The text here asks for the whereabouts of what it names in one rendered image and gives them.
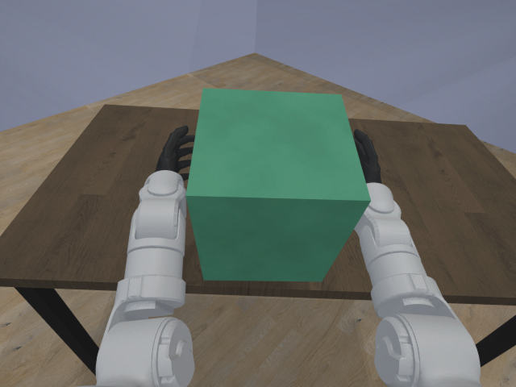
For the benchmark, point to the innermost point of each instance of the right robot upper arm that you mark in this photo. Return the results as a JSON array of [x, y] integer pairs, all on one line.
[[417, 350]]

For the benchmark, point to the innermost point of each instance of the robot left hand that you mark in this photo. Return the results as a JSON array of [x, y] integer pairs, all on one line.
[[169, 158]]

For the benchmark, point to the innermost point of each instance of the left robot upper arm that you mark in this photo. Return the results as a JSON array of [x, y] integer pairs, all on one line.
[[155, 352]]

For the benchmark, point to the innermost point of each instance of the left robot forearm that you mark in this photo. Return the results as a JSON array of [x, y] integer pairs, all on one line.
[[152, 284]]

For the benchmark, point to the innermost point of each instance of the table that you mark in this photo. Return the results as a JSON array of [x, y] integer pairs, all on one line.
[[457, 199]]

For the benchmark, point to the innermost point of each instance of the carton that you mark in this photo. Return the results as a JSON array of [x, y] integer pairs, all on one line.
[[275, 184]]

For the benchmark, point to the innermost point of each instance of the robot right hand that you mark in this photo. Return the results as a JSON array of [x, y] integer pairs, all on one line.
[[368, 157]]

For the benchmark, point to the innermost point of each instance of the right robot forearm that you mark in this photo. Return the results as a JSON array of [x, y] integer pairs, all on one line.
[[399, 281]]

